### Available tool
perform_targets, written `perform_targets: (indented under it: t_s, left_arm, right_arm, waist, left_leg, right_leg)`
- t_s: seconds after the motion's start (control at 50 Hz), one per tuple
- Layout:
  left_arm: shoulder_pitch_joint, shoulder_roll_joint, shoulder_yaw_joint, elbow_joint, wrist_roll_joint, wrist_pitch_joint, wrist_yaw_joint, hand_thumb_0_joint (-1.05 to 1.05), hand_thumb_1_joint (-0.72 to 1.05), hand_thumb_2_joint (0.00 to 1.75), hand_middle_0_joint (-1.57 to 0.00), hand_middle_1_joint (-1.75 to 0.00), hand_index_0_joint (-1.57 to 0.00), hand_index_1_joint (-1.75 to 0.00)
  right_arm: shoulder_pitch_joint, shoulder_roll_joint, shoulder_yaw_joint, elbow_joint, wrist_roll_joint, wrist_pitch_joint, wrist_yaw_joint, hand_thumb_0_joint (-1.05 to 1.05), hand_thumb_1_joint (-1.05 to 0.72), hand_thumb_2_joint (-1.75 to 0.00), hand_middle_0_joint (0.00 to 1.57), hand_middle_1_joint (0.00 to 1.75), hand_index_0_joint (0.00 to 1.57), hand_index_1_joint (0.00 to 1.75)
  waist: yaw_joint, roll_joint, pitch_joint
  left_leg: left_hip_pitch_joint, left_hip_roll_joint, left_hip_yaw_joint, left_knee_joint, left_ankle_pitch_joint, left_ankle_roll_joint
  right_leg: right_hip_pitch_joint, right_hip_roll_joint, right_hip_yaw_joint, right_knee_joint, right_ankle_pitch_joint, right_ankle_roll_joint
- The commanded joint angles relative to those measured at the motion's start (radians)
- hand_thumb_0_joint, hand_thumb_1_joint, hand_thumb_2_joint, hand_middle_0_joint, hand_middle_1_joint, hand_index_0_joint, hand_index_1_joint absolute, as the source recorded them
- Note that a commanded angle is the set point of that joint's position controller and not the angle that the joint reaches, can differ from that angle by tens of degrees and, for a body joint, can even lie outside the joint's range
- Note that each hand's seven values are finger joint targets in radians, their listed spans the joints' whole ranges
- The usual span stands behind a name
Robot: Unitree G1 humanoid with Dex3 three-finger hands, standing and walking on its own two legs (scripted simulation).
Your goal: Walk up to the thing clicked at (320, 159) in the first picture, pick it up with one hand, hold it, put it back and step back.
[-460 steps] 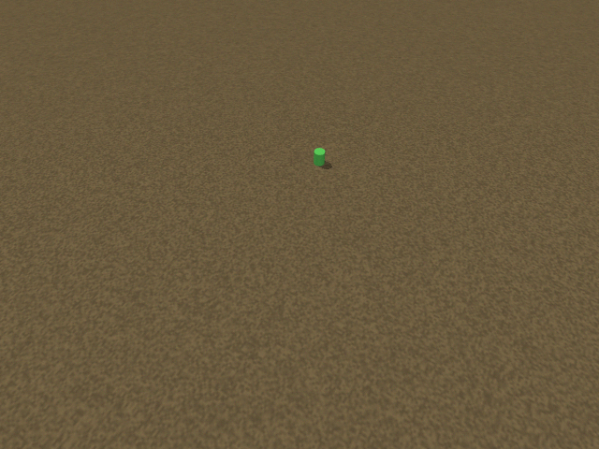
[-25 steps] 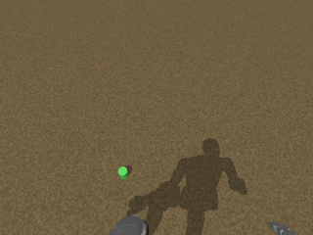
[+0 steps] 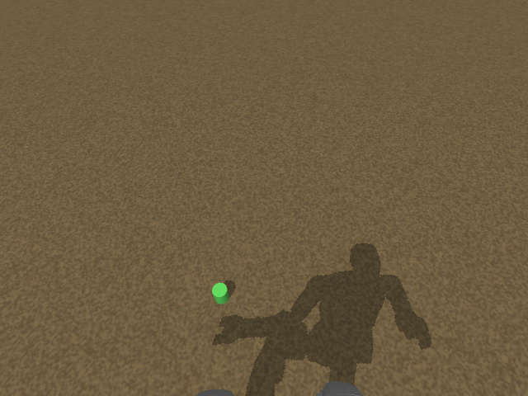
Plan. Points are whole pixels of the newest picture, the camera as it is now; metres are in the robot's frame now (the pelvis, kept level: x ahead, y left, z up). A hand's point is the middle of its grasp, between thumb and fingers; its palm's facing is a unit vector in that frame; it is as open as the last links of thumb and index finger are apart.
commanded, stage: walk up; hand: left
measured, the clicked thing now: (220, 293) +0.52 +0.20 -0.71
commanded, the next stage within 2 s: none
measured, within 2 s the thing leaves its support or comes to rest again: neither
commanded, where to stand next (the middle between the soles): +0.13 -0.05 m, yaw +0 degrees
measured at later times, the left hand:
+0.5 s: hand (154, 377) +0.16 +0.21 -0.14, palm faces -0.07 -0.93 -0.36, open 7.4 cm
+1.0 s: hand out of the picture +0.07 +0.26 -0.12, palm faces -0.12 -0.90 -0.43, open 7.4 cm
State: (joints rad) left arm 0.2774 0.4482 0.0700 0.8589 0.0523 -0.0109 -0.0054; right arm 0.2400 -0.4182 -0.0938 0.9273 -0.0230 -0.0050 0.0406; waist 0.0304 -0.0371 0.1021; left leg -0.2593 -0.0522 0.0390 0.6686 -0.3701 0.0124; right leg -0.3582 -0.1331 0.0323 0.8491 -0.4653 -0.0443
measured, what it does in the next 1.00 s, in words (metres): steps on the spot: right foot, then right foot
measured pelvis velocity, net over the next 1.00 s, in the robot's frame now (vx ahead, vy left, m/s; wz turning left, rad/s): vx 0.01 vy -0.03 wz -0.03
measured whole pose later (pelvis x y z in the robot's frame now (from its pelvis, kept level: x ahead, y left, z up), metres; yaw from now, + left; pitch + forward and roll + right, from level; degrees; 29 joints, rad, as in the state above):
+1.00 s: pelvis +0.01 -0.03 +0.02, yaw -2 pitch -3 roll +0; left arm 0.27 0.44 0.05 0.97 0.02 -0.04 -0.03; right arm 0.39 -0.43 -0.08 0.92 -0.03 -0.01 0.05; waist -0.06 0.02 0.10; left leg -0.10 0.02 0.08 0.55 -0.40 0.03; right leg -0.30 -0.01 -0.02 0.57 -0.29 -0.02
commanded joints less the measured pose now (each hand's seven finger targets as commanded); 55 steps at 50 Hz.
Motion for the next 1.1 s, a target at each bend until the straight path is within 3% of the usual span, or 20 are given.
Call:
perform_targets:
  t_s: [0.0,0.04,0.16,0.28,0.3,0.32,0.34,0.46,0.56,0.58,0.6,0.62,0.66,0.76,0.84,0.96,0.98,1.0,1.02,1.08]
  left_arm:
    - [-0.223,0.213,0.036,-0.126,-0.019,-0.022,0.011,0.0,0.9,0.9,-0.2,-0.3,-0.2,-0.3]
    - [-0.071,0.208,0.047,-0.056,-0.036,-0.021,-0.006,0.0,0.9,0.9,-0.2,-0.3,-0.2,-0.3]
    - [-0.112,0.109,0.034,-0.038,-0.06,0.015,-0.008,0.0,0.9,0.9,-0.2,-0.3,-0.2,-0.3]
    - [-0.113,0.147,0.041,-0.006,-0.051,0.028,0.009,0.0,0.9,0.9,-0.2,-0.3,-0.2,-0.3]
    - [-0.096,0.205,0.056,-0.007,-0.039,0.021,0.012,0.0,0.9,0.9,-0.2,-0.3,-0.2,-0.3]
    - [-0.123,0.239,0.061,-0.024,-0.047,0.022,0.014,0.0,0.9,0.9,-0.2,-0.3,-0.2,-0.3]
    - [-0.158,0.248,0.059,-0.042,-0.047,0.024,0.015,0.0,0.9,0.9,-0.2,-0.3,-0.2,-0.3]
    - [-0.241,0.196,0.047,-0.025,-0.017,0.027,0.031,0.0,0.9,0.9,-0.2,-0.3,-0.2,-0.3]
    - [-0.245,0.213,0.049,-0.006,-0.026,0.036,0.031,0.0,0.9,0.9,-0.2,-0.3,-0.2,-0.3]
    - [-0.233,0.164,0.037,-0.005,-0.031,0.036,0.037,0.0,0.9,0.9,-0.2,-0.3,-0.2,-0.3]
    - [-0.305,0.129,0.035,-0.013,-0.046,0.026,0.046,0.0,0.9,0.9,-0.2,-0.3,-0.2,-0.3]
    - [-0.329,0.212,0.066,0.002,-0.034,0.015,0.055,0.0,0.9,0.9,-0.2,-0.3,-0.2,-0.3]
    - [-0.19,0.133,0.045,0.052,-0.056,0.002,0.038,0.0,0.9,0.9,-0.2,-0.3,-0.2,-0.3]
    - [-0.199,0.177,0.042,0.011,-0.029,-0.033,-0.007,0.0,0.9,0.9,-0.2,-0.3,-0.2,-0.3]
    - [-0.216,0.169,0.025,-0.014,-0.029,-0.052,-0.02,0.0,0.9,0.9,-0.2,-0.3,-0.2,-0.3]
    - [0.095,0.167,0.032,0.061,-0.044,-0.084,0.008,0.0,0.9,0.9,-0.2,-0.3,-0.2,-0.3]
    - [0.179,0.215,0.055,0.07,-0.035,-0.082,0.011,0.0,0.9,0.9,-0.2,-0.3,-0.2,-0.3]
    - [0.202,0.319,0.076,0.049,-0.033,-0.085,0.02,0.0,0.9,0.9,-0.2,-0.3,-0.2,-0.3]
    - [0.134,0.345,0.072,0.019,-0.042,-0.08,0.018,0.0,0.9,0.9,-0.2,-0.3,-0.2,-0.3]
    - [0.046,0.261,0.045,-0.025,-0.054,-0.081,0.021,0.0,0.9,0.9,-0.2,-0.3,-0.2,-0.3]
  right_arm:
    - [0.146,-0.379,-0.085,-0.067,0.006,-0.085,-0.041,0.0,-0.9,-0.9,0.2,0.3,0.2,0.3]
    - [0.092,-0.293,-0.048,-0.077,0.004,-0.107,-0.055,0.0,-0.9,-0.9,0.2,0.3,0.2,0.3]
    - [0.037,-0.215,-0.008,-0.082,0.009,-0.085,-0.079,0.0,-0.9,-0.9,0.2,0.3,0.2,0.3]
    - [0.01,-0.207,0.003,-0.087,0.041,0.004,-0.086,0.0,-0.9,-0.9,0.2,0.3,0.2,0.3]
    - [0.046,-0.173,0.015,-0.086,0.048,0.003,-0.088,0.0,-0.9,-0.9,0.2,0.3,0.2,0.3]
    - [0.095,-0.142,0.024,-0.078,0.055,0.004,-0.097,0.0,-0.9,-0.9,0.2,0.3,0.2,0.3]
    - [0.091,-0.165,0.009,-0.061,0.047,0.02,-0.108,0.0,-0.9,-0.9,0.2,0.3,0.2,0.3]
    - [0.121,-0.189,0.004,0.013,0.021,0.03,-0.066,0.0,-0.9,-0.9,0.2,0.3,0.2,0.3]
    - [0.21,-0.184,-0.017,0.067,-0.024,0.039,-0.023,0.0,-0.9,-0.9,0.2,0.3,0.2,0.3]
    - [0.203,-0.226,-0.029,0.06,-0.046,0.041,-0.016,0.0,-0.9,-0.9,0.2,0.3,0.2,0.3]
    - [0.078,-0.324,-0.046,0.001,-0.043,0.039,-0.014,0.0,-0.9,-0.9,0.2,0.3,0.2,0.3]
    - [-0.052,-0.317,-0.041,-0.042,-0.036,0.029,-0.016,0.0,-0.9,-0.9,0.2,0.3,0.2,0.3]
    - [-0.121,-0.207,-0.007,-0.052,-0.045,-0.007,-0.034,0.0,-0.9,-0.9,0.2,0.3,0.2,0.3]
    - [0.062,-0.25,-0.05,-0.05,-0.037,-0.03,-0.012,0.0,-0.9,-0.9,0.2,0.3,0.2,0.3]
    - [0.144,-0.261,-0.053,-0.045,-0.012,-0.052,-0.016,0.0,-0.9,-0.9,0.2,0.3,0.2,0.3]
    - [0.049,-0.209,-0.027,-0.128,-0.006,-0.023,0.0,0.0,-0.9,-0.9,0.2,0.3,0.2,0.3]
    - [0.076,-0.157,-0.003,-0.14,0.015,-0.029,-0.004,0.0,-0.9,-0.9,0.2,0.3,0.2,0.3]
    - [0.085,-0.123,0.009,-0.174,0.022,-0.031,-0.003,0.0,-0.9,-0.9,0.2,0.3,0.2,0.3]
    - [0.061,-0.207,-0.017,-0.153,0.007,-0.014,-0.016,0.0,-0.9,-0.9,0.2,0.3,0.2,0.3]
    - [0.106,-0.217,-0.022,-0.11,0.015,-0.015,-0.012,0.0,-0.9,-0.9,0.2,0.3,0.2,0.3]
  waist:
    - [-0.137,0.051,0.101]
    - [-0.044,0.039,0.059]
    - [-0.029,0.243,0.017]
    - [-0.005,0.159,-0.107]
    - [-0.004,0.013,-0.174]
    - [-0.013,-0.151,-0.246]
    - [-0.012,-0.197,-0.254]
    - [-0.025,-0.155,-0.2]
    - [-0.088,-0.137,-0.149]
    - [-0.104,0.044,-0.105]
    - [-0.124,0.388,0.001]
    - [-0.103,0.217,0.118]
    - [-0.022,0.034,0.06]
    - [-0.135,0.166,-0.024]
    - [-0.146,0.122,0.024]
    - [0.01,0.11,-0.104]
    - [0.05,-0.032,-0.169]
    - [0.053,-0.22,-0.187]
    - [0.038,-0.099,-0.101]
    - [-0.019,0.0,0.025]
  left_leg:
    - [0.139,0.527,-0.844,-0.509,-0.259,0.265]
    - [0.228,0.37,-0.505,-0.363,0.088,0.186]
    - [-0.031,0.238,-0.1,-0.203,0.915,0.14]
    - [-0.06,0.161,-0.102,0.043,0.573,0.08]
    - [-0.11,0.116,-0.1,0.179,0.386,0.047]
    - [-0.152,0.005,-0.029,0.37,0.041,0.013]
    - [-0.105,-0.01,-0.089,0.509,-0.31,0.016]
    - [-0.155,0.033,-0.045,0.32,-0.189,-0.001]
    - [0.173,-0.005,0.046,-0.122,-0.124,0.046]
    - [0.183,0.083,-0.146,-0.31,-0.297,0.079]
    - [-0.089,0.374,-0.608,-0.536,-0.67,0.183]
    - [-0.277,0.452,-0.658,-0.557,-0.607,0.249]
    - [-0.09,0.256,-0.346,-0.42,-0.124,0.115]
    - [0.293,0.311,-0.383,-0.45,-0.328,0.208]
    - [0.382,0.361,-0.38,-0.425,-0.12,0.211]
    - [0.06,0.181,-0.045,-0.05,0.42,0.125]
    - [-0.1,0.136,-0.031,0.137,0.326,0.086]
    - [-0.34,0.019,0.003,0.351,-0.035,0.036]
    - [-0.347,0.064,-0.128,0.426,-0.237,0.033]
    - [-0.334,0.118,-0.177,0.404,-0.107,0.03]
  right_leg:
    - [-0.524,0.053,0.188,0.271,-0.04,0.001]
    - [-0.433,0.035,0.169,0.23,0.075,0.012]
    - [-0.025,0.078,-0.024,-0.019,0.2,0.028]
    - [0.205,0.121,-0.054,-0.331,0.439,0.004]
    - [0.294,-0.011,0.084,-0.328,0.768,-0.029]
    - [0.3,-0.199,0.283,-0.392,0.904,-0.175]
    - [0.181,-0.279,0.394,-0.433,0.82,-0.264]
    - [0.106,-0.102,0.257,-0.469,-0.116,-0.147]
    - [-0.168,-0.074,0.185,-0.5,-0.203,-0.017]
    - [-0.28,0.015,0.103,-0.327,-0.206,0.041]
    - [-0.332,0.216,-0.049,0.045,-0.133,0.044]
    - [-0.258,0.153,0.085,0.15,-0.093,0.037]
    - [-0.231,0.18,0.133,0.173,0.075,0.023]
    - [-0.336,0.148,0.007,-0.001,0.022,0.06]
    - [-0.366,0.113,0.041,-0.089,0.045,0.033]
    - [0.29,0.168,-0.115,-0.45,0.293,0.018]
    - [0.477,0.104,0.041,-0.432,0.237,-0.015]
    - [0.538,-0.194,0.537,-0.558,0.042,-0.139]
    - [0.374,-0.313,0.661,-0.604,-0.05,-0.249]
    - [0.217,-0.186,0.389,-0.575,0.07,-0.204]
